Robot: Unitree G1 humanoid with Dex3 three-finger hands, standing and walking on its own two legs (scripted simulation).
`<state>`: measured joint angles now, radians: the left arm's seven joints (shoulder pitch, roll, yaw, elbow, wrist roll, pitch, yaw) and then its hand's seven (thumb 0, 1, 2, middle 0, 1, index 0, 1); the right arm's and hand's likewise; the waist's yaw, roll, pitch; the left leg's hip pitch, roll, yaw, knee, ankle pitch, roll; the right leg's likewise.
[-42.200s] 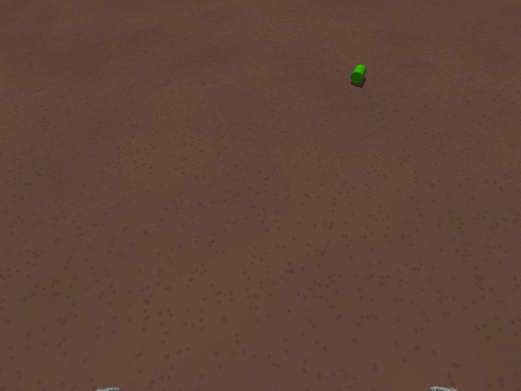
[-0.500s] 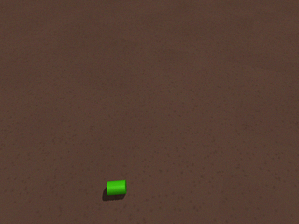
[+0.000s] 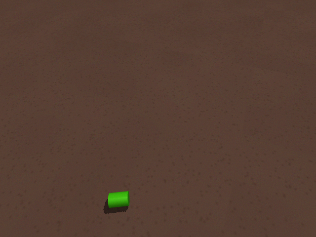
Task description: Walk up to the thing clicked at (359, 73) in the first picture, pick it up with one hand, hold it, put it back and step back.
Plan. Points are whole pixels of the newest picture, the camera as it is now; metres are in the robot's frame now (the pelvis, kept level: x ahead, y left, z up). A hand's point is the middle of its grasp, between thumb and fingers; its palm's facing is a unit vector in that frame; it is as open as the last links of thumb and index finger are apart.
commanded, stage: stand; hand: left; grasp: from above
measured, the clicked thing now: (119, 199) +0.43 +0.28 -0.74
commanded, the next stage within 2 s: step back in 1.08 s
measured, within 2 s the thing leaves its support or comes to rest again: neither
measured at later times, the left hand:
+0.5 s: hand out of the picture +0.08 +0.24 -0.16, palm faces +0.00 -0.94 -0.33, open 7.4 cm
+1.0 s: hand out of the picture +0.09 +0.24 -0.15, palm faces -0.01 -0.94 -0.34, open 7.4 cm
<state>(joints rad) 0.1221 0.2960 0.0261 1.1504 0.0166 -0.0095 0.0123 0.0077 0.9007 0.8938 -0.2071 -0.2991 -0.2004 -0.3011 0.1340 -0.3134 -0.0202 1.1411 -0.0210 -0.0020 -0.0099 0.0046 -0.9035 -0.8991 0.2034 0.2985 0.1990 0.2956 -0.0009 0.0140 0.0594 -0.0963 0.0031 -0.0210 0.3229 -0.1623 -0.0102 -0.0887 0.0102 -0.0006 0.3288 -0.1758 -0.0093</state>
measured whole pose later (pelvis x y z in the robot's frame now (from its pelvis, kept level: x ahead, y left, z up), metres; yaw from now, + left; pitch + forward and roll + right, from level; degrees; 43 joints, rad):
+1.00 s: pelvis +0.01 -0.01 +0.00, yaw -1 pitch -3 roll +0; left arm 0.11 0.33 0.02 1.14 0.01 -0.01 0.00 0.01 0.90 0.89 -0.21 -0.30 -0.20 -0.30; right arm 0.12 -0.33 0.00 1.14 -0.01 -0.01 0.00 0.00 -0.90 -0.90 0.20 0.30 0.20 0.30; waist -0.01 0.01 0.05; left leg -0.08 0.02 -0.01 0.29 -0.16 -0.02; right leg -0.08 0.03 0.01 0.31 -0.18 -0.02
